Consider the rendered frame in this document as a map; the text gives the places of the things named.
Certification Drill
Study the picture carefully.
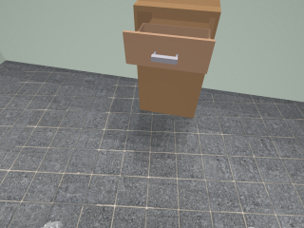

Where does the handle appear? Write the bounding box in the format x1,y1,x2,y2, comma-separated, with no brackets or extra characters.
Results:
151,51,179,65

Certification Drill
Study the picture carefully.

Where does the cabinet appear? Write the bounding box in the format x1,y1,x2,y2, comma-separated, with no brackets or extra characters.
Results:
133,0,221,119

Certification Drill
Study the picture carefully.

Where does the drawer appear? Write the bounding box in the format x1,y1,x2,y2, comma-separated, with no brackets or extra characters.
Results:
123,23,216,74

